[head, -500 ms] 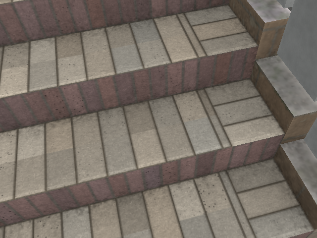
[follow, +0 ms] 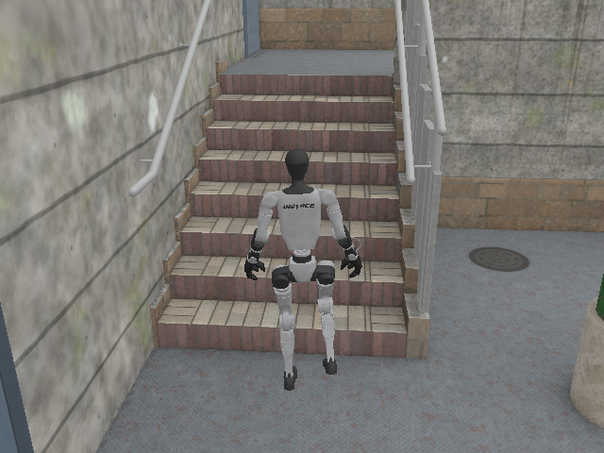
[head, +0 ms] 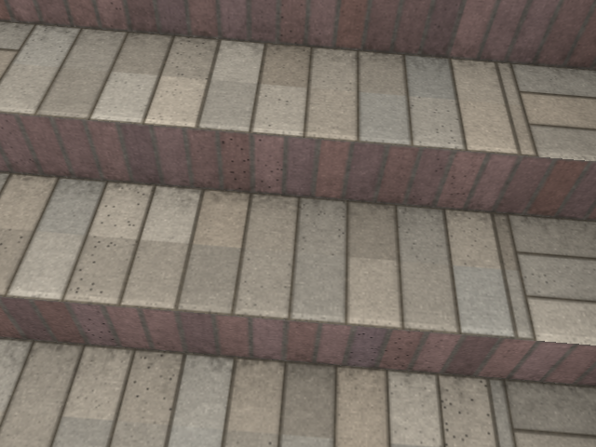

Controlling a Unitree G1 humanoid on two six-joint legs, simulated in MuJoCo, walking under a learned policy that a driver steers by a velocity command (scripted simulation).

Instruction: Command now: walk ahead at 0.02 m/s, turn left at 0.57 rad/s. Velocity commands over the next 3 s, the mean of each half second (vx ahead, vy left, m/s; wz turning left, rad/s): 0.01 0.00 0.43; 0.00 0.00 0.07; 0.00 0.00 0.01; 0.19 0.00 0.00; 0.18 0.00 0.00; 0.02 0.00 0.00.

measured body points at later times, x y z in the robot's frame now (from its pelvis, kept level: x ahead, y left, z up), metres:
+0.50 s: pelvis -0.03 -0.05 +0.00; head +0.01 -0.08 +0.45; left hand +0.04 +0.23 -0.10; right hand +0.17 -0.31 -0.12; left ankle -0.09 +0.10 -0.67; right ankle -0.01 -0.15 -0.74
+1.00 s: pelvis -0.05 -0.02 +0.00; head -0.04 -0.01 +0.45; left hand -0.01 +0.26 -0.14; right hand +0.10 -0.24 -0.13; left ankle -0.09 +0.09 -0.74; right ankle -0.01 -0.15 -0.74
